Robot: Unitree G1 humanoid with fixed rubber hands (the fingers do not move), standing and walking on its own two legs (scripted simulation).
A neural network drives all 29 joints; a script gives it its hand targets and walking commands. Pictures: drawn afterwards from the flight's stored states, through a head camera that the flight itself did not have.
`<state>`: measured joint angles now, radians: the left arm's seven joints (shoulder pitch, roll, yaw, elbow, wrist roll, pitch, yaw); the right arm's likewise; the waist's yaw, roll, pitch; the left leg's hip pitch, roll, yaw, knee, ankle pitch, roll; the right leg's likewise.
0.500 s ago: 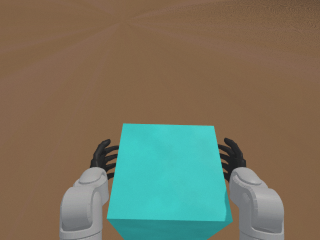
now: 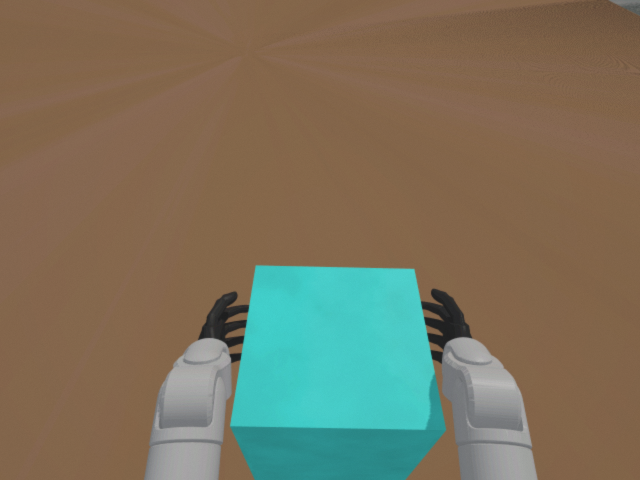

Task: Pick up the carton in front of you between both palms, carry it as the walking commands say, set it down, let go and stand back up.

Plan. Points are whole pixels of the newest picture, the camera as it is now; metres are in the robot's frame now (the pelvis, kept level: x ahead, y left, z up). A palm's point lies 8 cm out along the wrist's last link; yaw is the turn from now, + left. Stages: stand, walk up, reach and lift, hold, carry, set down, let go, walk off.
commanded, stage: carry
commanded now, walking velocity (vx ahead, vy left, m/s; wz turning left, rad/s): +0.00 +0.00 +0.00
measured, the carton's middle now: (331, 380) +0.26 +0.00 -0.04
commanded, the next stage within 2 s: hold in 1.36 s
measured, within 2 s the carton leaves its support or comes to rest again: neither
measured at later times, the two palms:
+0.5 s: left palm (210, 353) +0.26 +0.16 +0.03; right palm (448, 352) +0.27 -0.14 +0.04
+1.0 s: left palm (200, 359) +0.25 +0.17 +0.03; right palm (442, 357) +0.26 -0.13 +0.04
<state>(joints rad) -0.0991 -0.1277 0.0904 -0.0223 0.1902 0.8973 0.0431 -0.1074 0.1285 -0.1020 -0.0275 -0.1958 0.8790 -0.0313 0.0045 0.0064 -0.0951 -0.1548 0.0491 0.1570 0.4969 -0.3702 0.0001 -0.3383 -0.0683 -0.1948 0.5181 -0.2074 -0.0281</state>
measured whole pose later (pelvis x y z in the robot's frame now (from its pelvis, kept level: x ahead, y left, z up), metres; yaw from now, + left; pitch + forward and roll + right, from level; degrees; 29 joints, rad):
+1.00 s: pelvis -0.03 +0.02 +0.00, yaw +0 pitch +2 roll +0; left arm -0.17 -0.14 0.14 0.12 0.22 0.75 0.03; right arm -0.18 0.14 -0.15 0.12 -0.22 0.73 -0.02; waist 0.00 0.01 -0.07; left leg -0.21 0.03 0.17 0.54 -0.36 0.03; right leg -0.37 -0.09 -0.18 0.51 -0.16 -0.01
